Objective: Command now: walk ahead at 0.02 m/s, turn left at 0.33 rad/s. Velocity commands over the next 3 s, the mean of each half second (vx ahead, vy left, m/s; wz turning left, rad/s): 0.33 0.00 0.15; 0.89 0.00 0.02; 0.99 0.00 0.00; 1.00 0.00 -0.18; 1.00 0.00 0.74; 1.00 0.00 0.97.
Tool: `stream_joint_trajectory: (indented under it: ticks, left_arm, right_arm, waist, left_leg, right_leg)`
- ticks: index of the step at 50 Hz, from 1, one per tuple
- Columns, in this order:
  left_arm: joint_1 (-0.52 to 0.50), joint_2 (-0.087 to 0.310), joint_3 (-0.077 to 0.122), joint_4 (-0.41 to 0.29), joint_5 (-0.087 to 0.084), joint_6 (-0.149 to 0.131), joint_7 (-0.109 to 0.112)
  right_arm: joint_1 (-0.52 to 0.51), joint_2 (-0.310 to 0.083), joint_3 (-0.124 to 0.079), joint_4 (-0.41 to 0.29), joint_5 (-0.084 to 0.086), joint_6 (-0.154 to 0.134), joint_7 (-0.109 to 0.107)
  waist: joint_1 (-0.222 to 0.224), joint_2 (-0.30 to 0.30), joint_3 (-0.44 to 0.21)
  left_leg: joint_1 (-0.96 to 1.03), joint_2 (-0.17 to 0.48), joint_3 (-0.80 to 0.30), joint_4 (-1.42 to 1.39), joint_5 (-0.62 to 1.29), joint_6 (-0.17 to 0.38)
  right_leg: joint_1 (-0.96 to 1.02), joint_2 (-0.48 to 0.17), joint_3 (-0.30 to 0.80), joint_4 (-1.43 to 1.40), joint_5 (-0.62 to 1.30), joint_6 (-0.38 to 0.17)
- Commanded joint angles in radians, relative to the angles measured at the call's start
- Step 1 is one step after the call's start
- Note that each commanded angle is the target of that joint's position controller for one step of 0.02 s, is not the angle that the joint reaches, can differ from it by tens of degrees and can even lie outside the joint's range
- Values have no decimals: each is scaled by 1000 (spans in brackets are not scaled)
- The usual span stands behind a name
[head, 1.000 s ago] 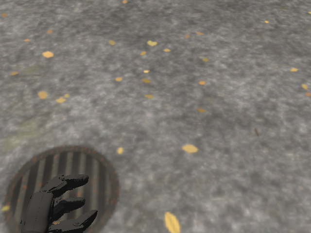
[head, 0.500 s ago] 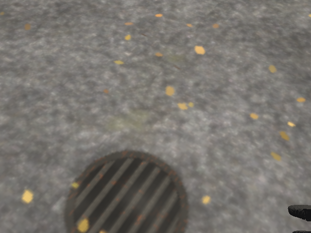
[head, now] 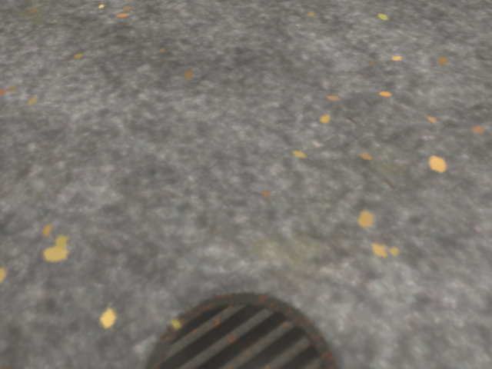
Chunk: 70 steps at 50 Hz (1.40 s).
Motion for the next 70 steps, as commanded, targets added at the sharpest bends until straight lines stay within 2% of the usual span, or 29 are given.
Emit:
stream_joint_trajectory:
  ticks: [1, 8, 11, 12, 13, 14, 15, 19, 24, 29, 32, 33, 34, 35, 36, 38, 42, 46, 53, 55, 57, 58, 59, 60, 61, 63, 64, 66, 70]
  left_arm:
    - [-110, 104, 14, -92, -16, -8, 14]
    - [20, 143, 27, -34, -22, 17, 13]
    - [78, 183, 37, -13, -52, 17, 10]
    - [23, 145, 25, -32, -46, 6, 6]
    - [-67, 65, 6, -88, -44, -19, 0]
    - [-181, 83, 12, -138, -71, -51, -2]
    - [-185, 123, 31, -143, -85, -74, -2]
    - [-84, 93, 34, -91, -40, -103, -31]
    - [-179, 43, 7, -120, -51, -100, -57]
    - [-218, 93, 7, -148, -68, -108, -74]
    - [24, 172, 43, -96, -68, -102, -58]
    - [269, 217, 64, -35, -65, -94, -45]
    - [405, 339, 87, -3, -32, -86, -43]
    - [410, 250, 59, -8, -31, -97, -47]
    - [340, 201, 41, 0, -32, -97, -43]
    - [253, 169, 31, -2, -16, -94, -43]
    - [150, 103, 14, 3, -27, -114, -44]
    - [202, 110, 15, 34, -33, -126, -25]
    - [358, 166, 19, 111, -55, -93, -5]
    - [356, 206, 27, 123, -32, -73, -4]
    - [333, 227, 30, 134, -2, -42, 4]
    - [321, 181, 11, 106, 9, -40, 14]
    - [505, -43, -48, 77, -14, -77, -13]
    - [405, 71, -30, 96, -60, -114, -17]
    - [230, 132, -8, 36, -103, -130, -18]
    - [91, 95, -20, -8, -70, -144, -18]
    - [129, 84, -17, -3, -64, -131, -22]
    - [172, 57, -20, 19, -60, -98, -26]
    - [12, 54, -29, -27, -32, -82, -16]
  right_arm:
    - [73, -68, -24, -26, -1, 2, -4]
    - [21, -17, 9, -8, 8, -22, 12]
    - [150, -31, 7, 59, 6, -30, 21]
    - [221, -49, 6, 77, 1, -41, 20]
    - [326, -135, -17, 113, -12, -55, 19]
    - [316, -195, -38, 120, -16, -77, 31]
    - [253, -140, -18, 107, -30, -107, 22]
    - [227, -46, 15, 107, 3, -143, 20]
    - [266, -84, 6, 116, 11, -143, 18]
    - [305, -121, -3, 148, 23, -134, 27]
    - [297, -123, 3, 164, 2, -116, 31]
    - [285, -90, 19, 145, -15, -119, 26]
    - [353, 57, 58, 87, 5, -146, 26]
    - [287, 3, 51, 89, 37, -174, 25]
    - [172, -65, 28, 61, 67, -184, 36]
    - [91, -36, 39, 52, 27, -190, 39]
    - [131, 17, 46, 76, 23, -137, 45]
    - [-27, 7, 50, 29, 1, -143, 44]
    - [-268, 23, 58, -47, 22, -180, 109]
    - [-214, -26, 37, -51, 26, -171, 106]
    - [85, -111, -6, 10, 38, -147, 81]
    - [317, -156, -21, 74, 32, -132, 64]
    - [384, -269, -48, 105, 9, -148, 73]
    - [437, -146, -26, 128, 5, -153, 69]
    - [359, -101, -9, 135, -4, -159, 63]
    - [224, -70, 1, 131, -25, -169, 69]
    - [178, -25, 14, 132, -40, -176, 72]
    - [136, 17, 25, 140, -17, -180, 76]
    - [178, -32, 16, 174, -5, -193, 58]
  waist:
    - [-43, -126, -64]
    - [32, -243, -111]
    - [-20, -213, -115]
    - [-69, -154, -88]
    - [-117, 73, -68]
    - [-157, 213, 45]
    - [-118, 154, 115]
    - [-70, 115, 25]
    - [-103, 130, 51]
    - [-100, 126, 102]
    - [51, 123, -53]
    - [169, 64, -222]
    - [141, -341, -409]
    - [160, -343, -415]
    - [138, -257, -238]
    - [75, -89, -101]
    - [-48, -125, 13]
    - [-24, -61, 93]
    - [39, -46, 124]
    - [-15, -128, 39]
    - [-183, -203, -154]
    - [-274, -149, -308]
    - [-117, 264, -512]
    - [-194, 238, -565]
    - [-180, 198, -332]
    - [-102, -31, -134]
    - [-37, 3, -112]
    - [17, 35, -58]
    - [0, 4, 92]
  left_leg:
    - [-14, 58, 38, 160, 42, -42]
    - [198, 147, 174, -458, 22, -34]
    - [457, 107, 246, -653, 98, 62]
    - [571, 193, 137, -695, 1, 125]
    - [643, 379, -151, -800, -301, 230]
    - [552, 547, -472, -987, -468, 342]
    - [517, 551, -478, -1009, -383, 340]
    - [575, 426, -198, -983, -70, 250]
    - [400, 381, -10, -1023, 103, 231]
    - [462, 450, 12, -1020, 158, 228]
    - [431, 400, 114, -683, 698, 190]
    - [210, 354, 155, -345, 711, 156]
    - [-161, 184, 172, 99, 173, 86]
    - [-271, 160, 35, 260, -23, 107]
    - [-397, 213, 68, 320, 38, 120]
    - [-359, 301, 119, 231, 164, 127]
    - [-268, 349, 115, 122, 264, 88]
    - [-311, 331, 162, -125, 523, 45]
    - [-145, 228, 237, -586, 659, 86]
    - [-62, 161, 277, -572, 513, 116]
    - [270, 107, 319, -534, 385, 170]
    - [685, 233, 163, -429, 284, 198]
    - [1092, 511, -470, -574, -261, 402]
    - [1086, 505, -697, -809, -409, 350]
    - [940, 489, -537, -834, -270, 295]
    - [587, 417, -296, -856, 13, 276]
    - [473, 381, -221, -874, 47, 273]
    - [348, 353, -139, -933, 66, 287]
    - [250, 340, -7, -1030, 206, 293]
  right_leg:
    - [55, -217, 253, -233, 15, -179]
    - [184, -212, 212, -197, 41, -199]
    - [-27, -177, 212, -254, -499, -135]
    - [-196, -148, 180, -165, -527, -87]
    - [-421, -16, -30, 108, -416, -4]
    - [-568, -11, -66, 307, -306, 3]
    - [-616, -71, 9, 414, -219, -13]
    - [-574, -106, -27, 431, 25, 1]
    - [-326, -75, -97, 169, 184, 41]
    - [-240, -76, -103, 29, 97, -12]
    - [112, -8, -166, 21, -14, -84]
    - [478, -89, -69, 91, -65, -117]
    - [789, -348, 486, -87, -623, -251]
    - [752, -392, 775, -283, -800, -238]
    - [649, -396, 653, -282, -685, -207]
    - [405, -317, 425, -280, -414, -212]
    - [130, -252, 254, -406, -296, -236]
    - [99, -206, 76, -476, -54, -221]
    - [375, -249, -71, -505, 264, -174]
    - [509, -279, -77, -348, 742, -153]
    - [502, -271, -112, 45, 1134, -122]
    - [203, -240, -95, 390, 893, -106]
    - [-260, -14, -11, 841, -33, -49]
    - [-331, 7, 106, 914, -240, -87]
    - [-427, -44, 77, 939, -210, -106]
    - [-382, -120, 50, 816, -119, -109]
    - [-315, -160, 63, 775, -74, -106]
    - [-282, -189, 49, 719, -66, -82]
    - [-418, -212, 8, 501, 131, -13]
